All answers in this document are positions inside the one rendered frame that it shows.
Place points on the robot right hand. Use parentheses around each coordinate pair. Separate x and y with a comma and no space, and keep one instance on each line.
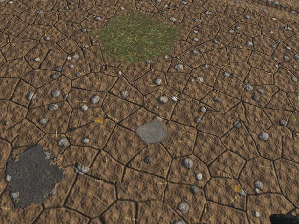
(284,219)

